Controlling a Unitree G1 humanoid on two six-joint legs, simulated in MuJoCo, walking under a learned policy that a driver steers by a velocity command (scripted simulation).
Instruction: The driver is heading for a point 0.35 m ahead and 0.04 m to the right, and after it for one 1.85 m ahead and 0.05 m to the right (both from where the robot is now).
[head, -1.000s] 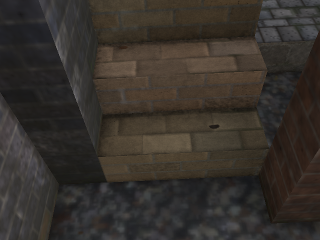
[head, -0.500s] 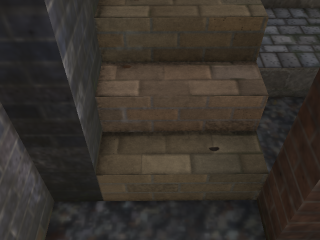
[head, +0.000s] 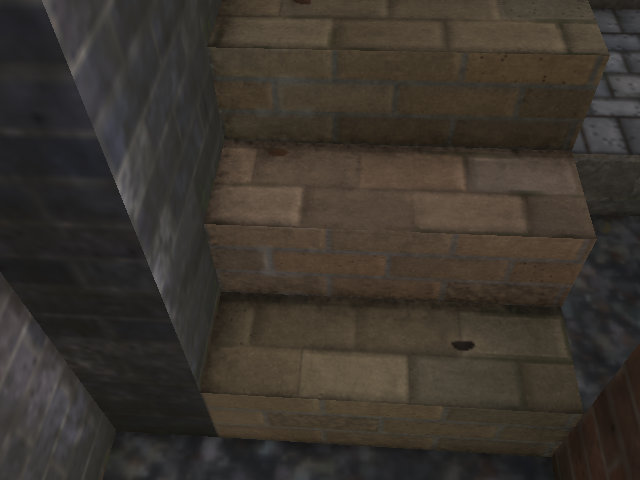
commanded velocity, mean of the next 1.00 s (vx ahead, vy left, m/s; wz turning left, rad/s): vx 0.22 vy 0.00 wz -0.18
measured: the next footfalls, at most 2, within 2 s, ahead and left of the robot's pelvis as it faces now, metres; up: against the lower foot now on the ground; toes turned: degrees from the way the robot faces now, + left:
left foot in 0.10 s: +0.21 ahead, +0.10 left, +0.00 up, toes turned +3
right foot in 0.58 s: +0.32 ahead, -0.09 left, +0.00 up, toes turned -13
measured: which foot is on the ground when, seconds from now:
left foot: up 0.00-0.08, down 0.10-0.60, up 0.62-0.86, down 0.88-1.00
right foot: down 0.00-0.10, up 0.12-0.56, down 0.58-1.00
